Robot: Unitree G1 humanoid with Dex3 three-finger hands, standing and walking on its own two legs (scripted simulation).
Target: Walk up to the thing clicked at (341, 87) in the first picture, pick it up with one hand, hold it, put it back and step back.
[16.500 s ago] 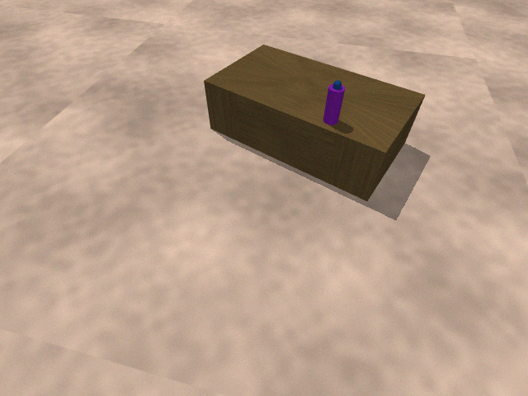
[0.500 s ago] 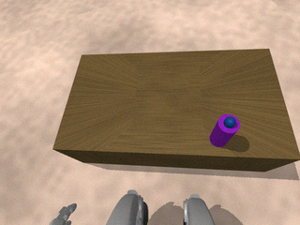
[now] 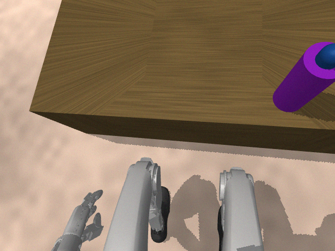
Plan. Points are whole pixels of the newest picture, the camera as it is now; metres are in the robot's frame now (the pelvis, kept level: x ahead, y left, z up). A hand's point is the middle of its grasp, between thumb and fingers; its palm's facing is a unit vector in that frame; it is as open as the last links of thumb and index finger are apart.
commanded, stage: close in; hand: right
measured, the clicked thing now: (307, 79) +0.48 -0.26 -0.04
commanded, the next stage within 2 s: rest palm in 0.68 s
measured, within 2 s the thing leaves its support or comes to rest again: neither
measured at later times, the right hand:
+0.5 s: hand (319, 93) +0.45 -0.29 -0.05, palm faces +0.22 +0.98 +0.01, open 17.2 cm
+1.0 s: hand (305, 90) +0.46 -0.27 -0.06, palm faces +0.23 +0.97 -0.01, open 16.9 cm
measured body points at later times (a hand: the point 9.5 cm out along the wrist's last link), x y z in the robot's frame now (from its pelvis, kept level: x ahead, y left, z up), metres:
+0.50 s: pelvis -0.03 +0.00 -0.07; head +0.17 -0.05 +0.34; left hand +0.08 +0.28 -0.18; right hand +0.43 -0.34 -0.05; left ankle +0.10 +0.14 -0.44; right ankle +0.05 -0.12 -0.44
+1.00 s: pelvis -0.02 +0.00 -0.06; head +0.20 -0.04 +0.33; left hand +0.11 +0.29 -0.18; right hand +0.45 -0.32 -0.06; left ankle +0.10 +0.14 -0.44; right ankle +0.05 -0.12 -0.44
